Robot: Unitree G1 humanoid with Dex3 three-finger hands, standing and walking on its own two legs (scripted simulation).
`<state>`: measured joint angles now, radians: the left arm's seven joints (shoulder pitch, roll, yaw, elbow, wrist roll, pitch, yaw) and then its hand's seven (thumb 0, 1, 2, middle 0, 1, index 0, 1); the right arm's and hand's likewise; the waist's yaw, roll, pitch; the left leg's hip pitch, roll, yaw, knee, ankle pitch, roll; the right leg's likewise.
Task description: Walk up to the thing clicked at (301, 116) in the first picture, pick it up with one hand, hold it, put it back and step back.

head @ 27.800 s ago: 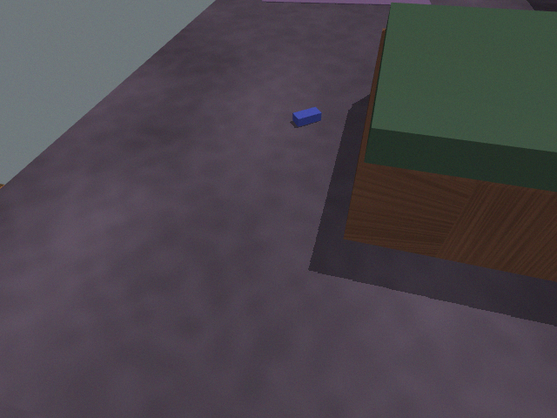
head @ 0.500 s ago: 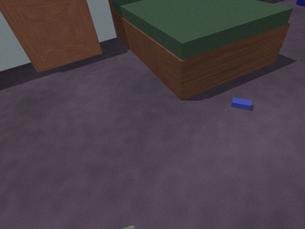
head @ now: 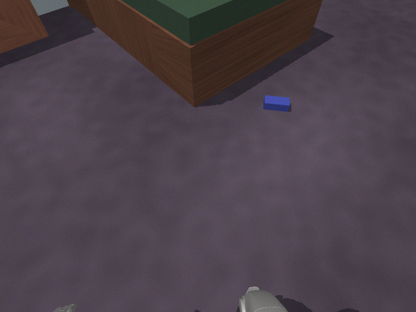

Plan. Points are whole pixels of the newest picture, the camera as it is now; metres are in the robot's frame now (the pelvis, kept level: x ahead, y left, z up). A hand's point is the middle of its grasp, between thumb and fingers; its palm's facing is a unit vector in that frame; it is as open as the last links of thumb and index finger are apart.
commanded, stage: walk up
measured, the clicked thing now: (276, 103) +1.39 -0.53 -0.73
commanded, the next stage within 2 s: stand in 1.38 s
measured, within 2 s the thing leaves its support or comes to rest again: neither
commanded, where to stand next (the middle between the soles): +0.04 +0.00 m, yaw -13 degrees
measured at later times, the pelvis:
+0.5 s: pelvis +0.00 +0.03 -0.02, yaw -9 degrees
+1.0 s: pelvis -0.01 +0.02 +0.00, yaw -14 degrees
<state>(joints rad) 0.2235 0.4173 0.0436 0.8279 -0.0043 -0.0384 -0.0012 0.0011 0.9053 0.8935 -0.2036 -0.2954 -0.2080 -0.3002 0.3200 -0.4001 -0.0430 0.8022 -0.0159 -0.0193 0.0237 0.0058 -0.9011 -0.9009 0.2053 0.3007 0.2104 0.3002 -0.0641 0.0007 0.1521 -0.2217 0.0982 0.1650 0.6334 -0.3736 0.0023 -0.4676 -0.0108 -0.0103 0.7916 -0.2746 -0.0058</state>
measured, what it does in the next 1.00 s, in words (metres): steps on the spot: right foot, then left foot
